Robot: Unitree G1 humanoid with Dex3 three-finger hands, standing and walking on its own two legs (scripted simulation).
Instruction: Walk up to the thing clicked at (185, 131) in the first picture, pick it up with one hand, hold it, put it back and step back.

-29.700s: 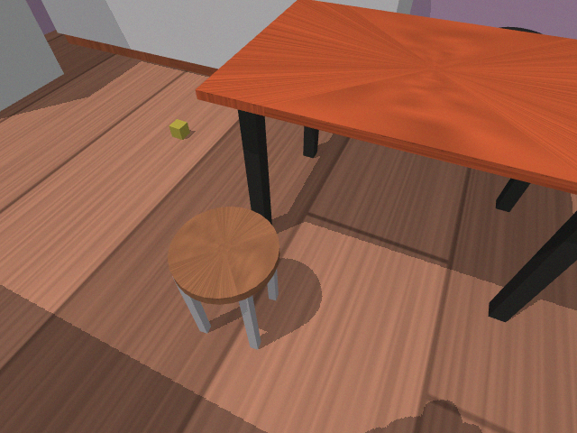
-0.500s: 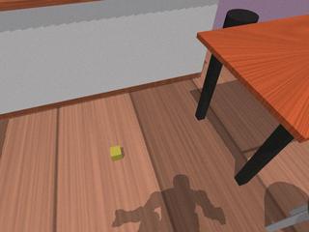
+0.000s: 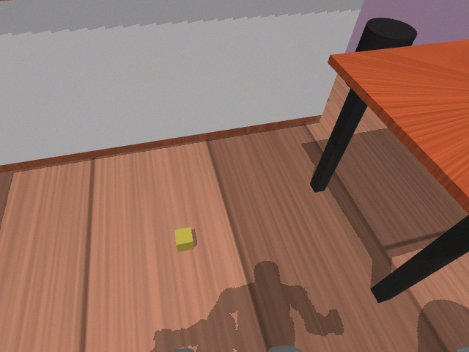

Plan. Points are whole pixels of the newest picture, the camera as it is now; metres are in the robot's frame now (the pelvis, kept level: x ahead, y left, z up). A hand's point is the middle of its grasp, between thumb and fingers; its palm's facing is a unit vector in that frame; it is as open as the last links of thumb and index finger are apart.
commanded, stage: walk up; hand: left
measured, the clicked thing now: (184, 239) +0.66 +0.18 -0.73
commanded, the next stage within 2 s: none
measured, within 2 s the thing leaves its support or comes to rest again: neither
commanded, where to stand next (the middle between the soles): +0.28 -0.05 m, yaw -1 degrees
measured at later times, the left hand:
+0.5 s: hand (116, 293) +0.24 +0.23 -0.12, palm faces -0.04 -0.92 -0.40, open 7.4 cm
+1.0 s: hand (118, 286) +0.27 +0.24 -0.15, palm faces -0.05 -0.93 -0.36, open 7.4 cm
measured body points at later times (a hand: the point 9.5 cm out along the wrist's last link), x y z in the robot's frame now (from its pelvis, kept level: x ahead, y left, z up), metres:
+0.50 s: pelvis +0.16 -0.03 +0.00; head +0.18 -0.05 +0.45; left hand +0.24 +0.28 -0.09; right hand +0.22 -0.35 -0.13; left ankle +0.15 +0.10 -0.68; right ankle +0.20 -0.15 -0.73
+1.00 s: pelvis +0.19 -0.02 +0.00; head +0.21 -0.02 +0.45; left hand +0.27 +0.29 -0.13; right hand +0.31 -0.32 -0.12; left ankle +0.25 +0.11 -0.73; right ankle +0.18 -0.15 -0.73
